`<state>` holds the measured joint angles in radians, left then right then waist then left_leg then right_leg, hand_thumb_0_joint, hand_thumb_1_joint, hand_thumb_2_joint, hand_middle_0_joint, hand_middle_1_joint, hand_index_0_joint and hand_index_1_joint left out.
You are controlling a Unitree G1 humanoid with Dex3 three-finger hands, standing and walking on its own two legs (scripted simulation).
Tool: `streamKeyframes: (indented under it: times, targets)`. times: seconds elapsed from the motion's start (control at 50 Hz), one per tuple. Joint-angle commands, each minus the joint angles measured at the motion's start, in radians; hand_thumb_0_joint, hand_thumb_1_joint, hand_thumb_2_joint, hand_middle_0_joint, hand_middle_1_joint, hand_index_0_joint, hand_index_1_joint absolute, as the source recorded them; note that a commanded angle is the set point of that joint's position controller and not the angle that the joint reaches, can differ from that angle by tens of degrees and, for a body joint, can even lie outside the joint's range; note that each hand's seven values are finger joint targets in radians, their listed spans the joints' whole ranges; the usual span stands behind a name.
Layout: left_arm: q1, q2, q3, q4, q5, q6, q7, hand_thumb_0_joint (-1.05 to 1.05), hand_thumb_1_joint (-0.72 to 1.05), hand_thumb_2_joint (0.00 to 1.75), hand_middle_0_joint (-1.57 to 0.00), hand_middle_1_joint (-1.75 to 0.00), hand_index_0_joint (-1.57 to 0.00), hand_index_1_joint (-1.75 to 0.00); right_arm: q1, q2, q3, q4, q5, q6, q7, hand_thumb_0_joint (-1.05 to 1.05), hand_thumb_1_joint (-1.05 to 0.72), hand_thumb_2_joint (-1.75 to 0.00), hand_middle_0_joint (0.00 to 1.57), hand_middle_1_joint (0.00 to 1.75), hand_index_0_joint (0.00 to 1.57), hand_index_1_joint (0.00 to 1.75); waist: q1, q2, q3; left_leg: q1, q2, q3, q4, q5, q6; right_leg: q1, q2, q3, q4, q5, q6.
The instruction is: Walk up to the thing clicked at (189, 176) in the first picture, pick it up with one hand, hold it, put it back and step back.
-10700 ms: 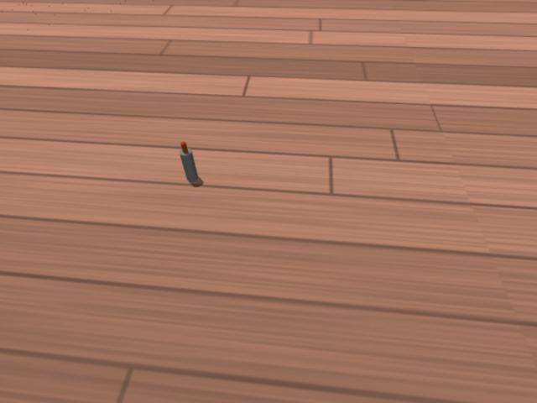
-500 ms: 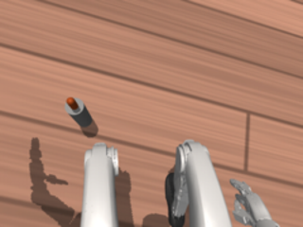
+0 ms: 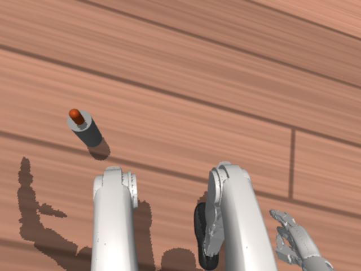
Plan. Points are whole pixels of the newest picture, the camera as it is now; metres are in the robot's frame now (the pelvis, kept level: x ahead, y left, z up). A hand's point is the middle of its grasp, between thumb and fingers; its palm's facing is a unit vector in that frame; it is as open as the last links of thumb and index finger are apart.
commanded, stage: approach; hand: left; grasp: from the side
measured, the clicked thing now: (84, 127) +0.46 +0.26 -0.26
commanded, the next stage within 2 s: close in in 0.38 s
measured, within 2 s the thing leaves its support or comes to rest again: neither
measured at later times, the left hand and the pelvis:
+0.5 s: hand (43, 135) +0.41 +0.34 -0.20, palm faces +0.14 -0.99 +0.04, open 17.6 cm; pelvis -0.01 +0.01 -0.08, yaw -5 degrees
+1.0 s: hand (77, 138) +0.42 +0.27 -0.24, palm faces +0.17 -0.98 +0.04, open 17.7 cm; pelvis -0.02 +0.02 -0.10, yaw -8 degrees
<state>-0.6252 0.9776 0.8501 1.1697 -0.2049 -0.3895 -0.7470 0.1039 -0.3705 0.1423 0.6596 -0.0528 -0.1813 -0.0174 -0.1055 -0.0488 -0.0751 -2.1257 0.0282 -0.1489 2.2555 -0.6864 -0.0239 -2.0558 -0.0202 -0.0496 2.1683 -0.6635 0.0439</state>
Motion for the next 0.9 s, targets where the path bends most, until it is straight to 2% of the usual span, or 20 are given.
streamKeyframes:
  times: [0.0, 0.06, 0.12, 0.14, 0.18, 0.26, 0.3, 0.34, 0.36, 0.38, 0.4, 0.44, 0.46, 0.48, 0.54, 0.64, 0.68, 0.72, 0.82, 0.88]
  targets:
    - [-0.171, 0.294, 0.019, -0.08, -0.07, -0.132, -0.014, 0.0, -0.61, 0.01, -0.09, -0.06, -0.07, -0.08, 0.099, -0.244, -0.067, -0.051, -0.002, -0.031, -0.01, 0.0, -0.9, -0.9, 0.2, 0.3, 0.2, 0.3, -0.017, 0.197, -0.499, 0.374, 0.001, 0.065, -0.23, 0.086, 0.044, 0.225, 0.036, -0.083, -0.17, 0.069, -0.07]
    - [-0.193, 0.283, 0.008, -0.045, -0.085, -0.192, -0.005, 0.0, -0.61, 0.0, -0.09, -0.06, -0.07, -0.08, 0.076, -0.259, -0.052, -0.055, -0.018, -0.031, -0.003, 0.0, -0.9, -0.9, 0.2, 0.3, 0.2, 0.3, -0.022, 0.207, -0.485, 0.353, 0.003, 0.065, -0.194, 0.077, 0.041, 0.211, 0.041, -0.091, -0.146, 0.065, -0.071]
    - [-0.204, 0.299, 0.013, -0.016, -0.079, -0.251, 0.013, 0.0, -0.59, 0.01, -0.08, -0.06, -0.06, -0.07, 0.055, -0.272, -0.029, -0.054, -0.039, -0.024, 0.008, 0.0, -0.9, -0.9, 0.2, 0.3, 0.2, 0.3, -0.027, 0.228, -0.49, 0.365, 0.009, 0.053, -0.152, 0.099, 0.034, 0.194, 0.047, -0.11, -0.099, 0.084, -0.071]
    - [-0.221, 0.342, 0.031, -0.036, -0.071, -0.272, 0.023, 0.0, -0.59, 0.0, -0.09, -0.06, -0.07, -0.07, 0.055, -0.279, -0.022, -0.053, -0.05, -0.02, 0.009, 0.0, -0.9, -0.9, 0.2, 0.3, 0.2, 0.3, -0.024, 0.263, -0.513, 0.386, 0.011, 0.05, -0.142, 0.13, 0.027, 0.204, 0.046, -0.112, -0.082, 0.11, -0.073]
    - [-0.217, 0.368, 0.043, -0.041, -0.058, -0.308, 0.035, 0.0, -0.6, 0.01, -0.09, -0.06, -0.07, -0.08, 0.042, -0.293, -0.006, -0.053, -0.07, -0.004, 0.013, 0.0, -0.9, -0.9, 0.2, 0.3, 0.2, 0.3, -0.021, 0.339, -0.531, 0.437, 0.017, 0.038, -0.133, 0.179, 0.013, 0.2, 0.045, -0.123, -0.041, 0.144, -0.077]
    - [-0.209, 0.374, 0.04, -0.053, -0.03, -0.369, 0.067, 0.0, -0.61, 0.03, -0.09, -0.09, -0.07, -0.1, 0.006, -0.304, 0.022, -0.058, -0.108, 0.033, 0.024, 0.0, -0.91, -0.9, 0.2, 0.3, 0.2, 0.3, -0.034, 0.391, -0.53, 0.444, 0.023, 0.03, -0.084, 0.213, 0.007, 0.206, 0.052, -0.135, 0.0, 0.178, -0.075]
    - [-0.173, 0.341, 0.033, -0.053, -0.024, -0.397, 0.086, 0.0, -0.61, 0.04, -0.08, -0.09, -0.07, -0.11, -0.016, -0.316, 0.036, -0.06, -0.126, 0.048, 0.03, 0.0, -0.92, -0.91, 0.2, 0.3, 0.2, 0.3, -0.042, 0.438, -0.528, 0.488, 0.027, 0.018, -0.075, 0.261, -0.004, 0.201, 0.052, -0.15, 0.025, 0.208, -0.076]
    - [-0.166, 0.278, -0.002, -0.067, -0.025, -0.42, 0.1, 0.0, -0.61, 0.04, -0.08, -0.1, -0.06, -0.11, -0.03, -0.32, 0.039, -0.062, -0.141, 0.061, 0.036, 0.0, -0.92, -0.91, 0.2, 0.3, 0.2, 0.3, -0.061, 0.455, -0.521, 0.493, 0.031, 0.008, -0.062, 0.249, -0.007, 0.181, 0.056, -0.162, 0.037, 0.204, -0.075]
    - [-0.193, 0.24, -0.032, -0.07, -0.026, -0.432, 0.109, 0.0, -0.6, 0.05, -0.08, -0.1, -0.06, -0.11, -0.044, -0.324, 0.042, -0.061, -0.145, 0.066, 0.038, 0.0, -0.92, -0.91, 0.2, 0.3, 0.2, 0.3, -0.082, 0.458, -0.498, 0.481, 0.031, 0.002, -0.058, 0.231, -0.008, 0.168, 0.055, -0.168, 0.046, 0.197, -0.075]
    - [-0.184, 0.236, -0.035, -0.054, -0.021, -0.438, 0.124, 0.0, -0.61, 0.04, -0.08, -0.1, -0.06, -0.12, -0.045, -0.326, 0.047, -0.061, -0.149, 0.071, 0.04, 0.0, -0.93, -0.91, 0.2, 0.3, 0.2, 0.3, -0.092, 0.436, -0.484, 0.467, 0.031, -0.006, -0.054, 0.216, -0.007, 0.165, 0.057, -0.178, 0.049, 0.192, -0.073]
    - [-0.185, 0.202, -0.071, -0.05, -0.019, -0.449, 0.133, 0.0, -0.61, 0.04, -0.08, -0.11, -0.06, -0.12, -0.064, -0.33, 0.051, -0.062, -0.153, 0.074, 0.042, 0.0, -0.93, -0.91, 0.2, 0.3, 0.2, 0.3, -0.101, 0.432, -0.459, 0.445, 0.031, -0.006, -0.041, 0.19, -0.004, 0.151, 0.058, -0.179, 0.051, 0.178, -0.072]
    - [-0.165, 0.164, -0.089, -0.011, -0.017, -0.47, 0.164, 0.0, -0.61, 0.05, -0.08, -0.11, -0.06, -0.12, -0.076, -0.335, 0.065, -0.06, -0.161, 0.082, 0.047, 0.0, -0.93, -0.91, 0.2, 0.3, 0.2, 0.3, -0.115, 0.405, -0.419, 0.415, 0.031, -0.016, -0.025, 0.181, -0.005, 0.15, 0.059, -0.192, 0.063, 0.178, -0.069]
    - [-0.181, 0.123, -0.119, -0.008, -0.022, -0.488, 0.175, 0.0, -0.61, 0.05, -0.07, -0.11, -0.06, -0.12, -0.088, -0.334, 0.077, -0.065, -0.168, 0.084, 0.052, 0.0, -0.93, -0.91, 0.2, 0.3, 0.2, 0.3, -0.136, 0.384, -0.419, 0.412, 0.032, -0.021, -0.006, 0.185, -0.004, 0.162, 0.061, -0.197, 0.062, 0.189, -0.065]
    - [-0.201, 0.112, -0.13, 0.002, -0.024, -0.502, 0.194, 0.0, -0.61, 0.0, -0.08, -0.08, -0.08, -0.09, -0.098, -0.329, 0.083, -0.069, -0.169, 0.086, 0.057, 0.0, -0.94, -0.91, 0.2, 0.3, 0.2, 0.3, -0.141, 0.356, -0.389, 0.367, 0.03, -0.02, 0.004, 0.139, 0.003, 0.16, 0.065, -0.199, 0.055, 0.16, -0.063]
    - [-0.188, 0.132, -0.108, 0.025, -0.018, -0.552, 0.265, 0.0, -0.61, 0.0, -0.08, -0.08, -0.08, -0.08, -0.13, -0.338, 0.109, -0.082, -0.184, 0.094, 0.07, 0.0, -0.94, -0.91, 0.2, 0.3, 0.2, 0.3, -0.134, 0.335, -0.354, 0.328, 0.028, -0.029, 0.019, 0.104, 0.005, 0.18, 0.07, -0.213, 0.063, 0.141, -0.056]
    - [-0.137, 0.12, -0.097, 0.032, 0.017, -0.624, 0.38, 0.0, -0.61, 0.01, -0.08, -0.09, -0.08, -0.09, -0.15, -0.346, 0.127, -0.087, -0.217, 0.116, 0.095, 0.0, -0.94, -0.91, 0.2, 0.3, 0.2, 0.3, -0.116, 0.362, -0.348, 0.336, 0.029, -0.038, 0.031, 0.117, -0.005, 0.208, 0.08, -0.226, 0.083, 0.16, -0.057]
    - [-0.161, 0.107, -0.124, 0.024, 0.039, -0.644, 0.416, 0.0, -0.61, 0.01, -0.08, -0.08, -0.08, -0.08, -0.159, -0.349, 0.131, -0.085, -0.226, 0.122, 0.102, 0.0, -0.94, -0.91, 0.2, 0.3, 0.2, 0.3, -0.137, 0.383, -0.313, 0.317, 0.029, -0.045, 0.023, 0.092, -0.006, 0.194, 0.081, -0.234, 0.087, 0.149, -0.058]
    - [-0.143, 0.061, -0.16, 0.04, 0.049, -0.653, 0.441, 0.0, -0.61, 0.01, -0.07, -0.08, -0.07, -0.08, -0.166, -0.347, 0.13, -0.087, -0.233, 0.128, 0.109, 0.0, -0.94, -0.91, 0.2, 0.3, 0.2, 0.3, -0.149, 0.365, -0.287, 0.293, 0.03, -0.048, 0.027, 0.066, -0.003, 0.187, 0.085, -0.238, 0.083, 0.14, -0.057]
    - [-0.149, -0.024, -0.247, 0.025, 0.046, -0.682, 0.453, 0.0, -0.61, 0.0, -0.07, -0.06, -0.07, -0.06, -0.176, -0.359, 0.129, -0.085, -0.245, 0.14, 0.119, 0.0, -0.94, -0.91, 0.2, 0.3, 0.2, 0.3, -0.193, 0.356, -0.276, 0.317, 0.031, -0.073, 0.03, 0.084, -0.009, 0.177, 0.084, -0.251, 0.093, 0.166, -0.054]
    - [-0.156, -0.052, -0.268, 0.038, 0.032, -0.691, 0.468, 0.0, -0.61, 0.01, -0.06, -0.06, -0.06, -0.06, -0.173, -0.357, 0.139, -0.087, -0.245, 0.147, 0.127, 0.0, -0.94, -0.91, 0.2, 0.3, 0.2, 0.3, -0.197, 0.328, -0.277, 0.295, 0.026, -0.082, 0.04, 0.079, -0.006, 0.194, 0.088, -0.255, 0.095, 0.167, -0.052]
